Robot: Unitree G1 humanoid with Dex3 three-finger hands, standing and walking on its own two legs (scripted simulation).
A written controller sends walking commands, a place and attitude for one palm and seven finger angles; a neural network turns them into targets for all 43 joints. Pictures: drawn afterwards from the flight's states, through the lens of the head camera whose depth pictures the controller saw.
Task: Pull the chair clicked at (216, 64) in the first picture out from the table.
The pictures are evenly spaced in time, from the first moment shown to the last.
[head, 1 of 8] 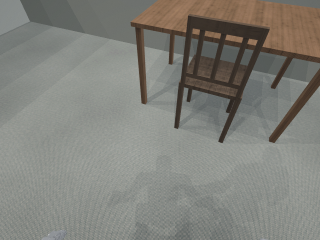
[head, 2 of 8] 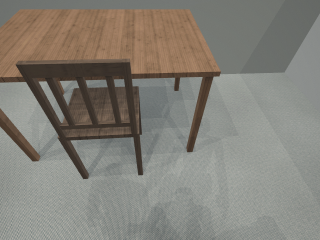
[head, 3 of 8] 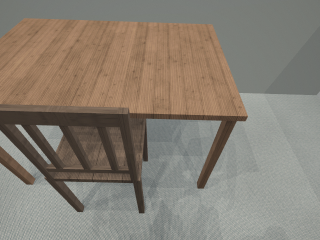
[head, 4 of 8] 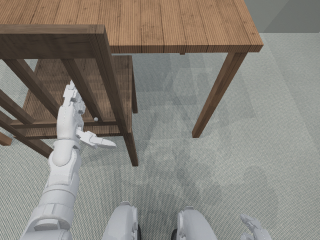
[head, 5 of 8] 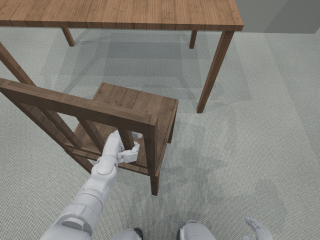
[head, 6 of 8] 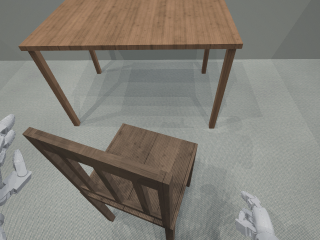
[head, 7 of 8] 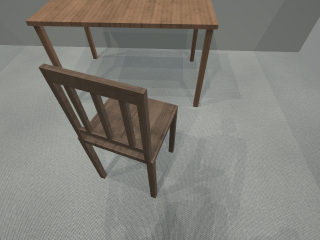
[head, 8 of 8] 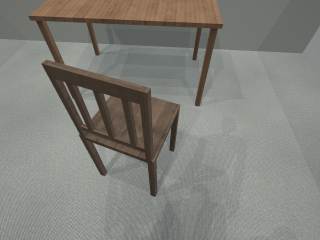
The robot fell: no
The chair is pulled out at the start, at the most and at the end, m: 0.00 0.61 0.61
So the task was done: yes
